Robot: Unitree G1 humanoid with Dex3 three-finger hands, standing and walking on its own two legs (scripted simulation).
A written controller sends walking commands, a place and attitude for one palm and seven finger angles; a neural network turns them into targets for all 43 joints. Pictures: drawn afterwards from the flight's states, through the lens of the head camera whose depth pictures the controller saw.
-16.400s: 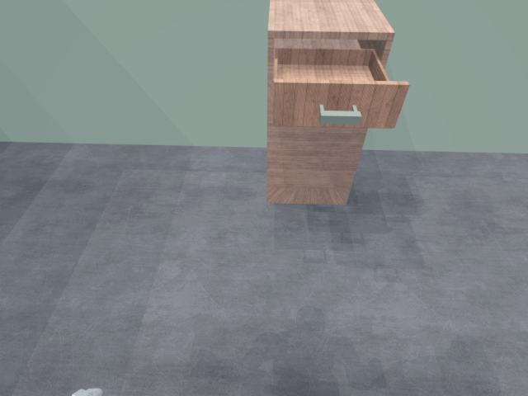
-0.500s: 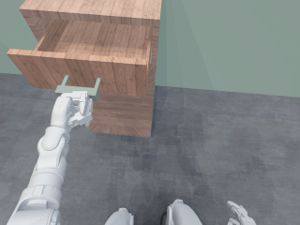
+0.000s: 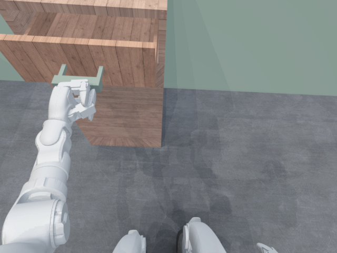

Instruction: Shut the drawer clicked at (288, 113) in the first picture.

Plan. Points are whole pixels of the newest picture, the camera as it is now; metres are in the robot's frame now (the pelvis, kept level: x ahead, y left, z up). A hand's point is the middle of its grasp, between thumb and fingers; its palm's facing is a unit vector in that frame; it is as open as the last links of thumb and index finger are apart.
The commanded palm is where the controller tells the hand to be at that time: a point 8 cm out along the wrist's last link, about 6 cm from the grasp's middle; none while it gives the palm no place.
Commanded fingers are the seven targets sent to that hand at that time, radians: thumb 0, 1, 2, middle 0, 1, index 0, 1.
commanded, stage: push the drawer shut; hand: left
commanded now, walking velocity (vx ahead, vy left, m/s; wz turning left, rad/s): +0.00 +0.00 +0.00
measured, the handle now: (80, 76) +0.53 +0.21 +0.06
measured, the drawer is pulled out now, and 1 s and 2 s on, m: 0.10 0.00 0.00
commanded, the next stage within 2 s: pull the fist back off the drawer in 1.24 s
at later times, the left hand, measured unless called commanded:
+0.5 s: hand (94, 82) +0.51 +0.17 +0.05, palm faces -0.07 -1.00 -0.03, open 3.2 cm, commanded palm +0.51 +0.22 +0.06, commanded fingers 0.00 0.90 0.90 -1.40 -1.60 -1.40 -1.60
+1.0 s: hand (95, 69) +0.56 +0.17 +0.05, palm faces -0.06 -1.00 -0.04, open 3.2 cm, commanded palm +0.57 +0.20 +0.06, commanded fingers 0.00 0.90 0.90 -1.40 -1.60 -1.40 -1.60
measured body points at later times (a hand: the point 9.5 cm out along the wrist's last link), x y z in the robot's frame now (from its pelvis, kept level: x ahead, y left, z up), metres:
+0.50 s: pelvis +0.00 +0.01 -0.01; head +0.14 +0.02 +0.42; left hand +0.51 +0.23 +0.06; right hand +0.00 -0.26 -0.12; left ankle -0.01 +0.10 -0.67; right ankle +0.06 -0.10 -0.67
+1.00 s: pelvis +0.00 +0.01 -0.02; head +0.17 +0.04 +0.40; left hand +0.55 +0.23 +0.06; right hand -0.03 -0.25 -0.12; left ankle -0.01 +0.10 -0.67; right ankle +0.06 -0.11 -0.67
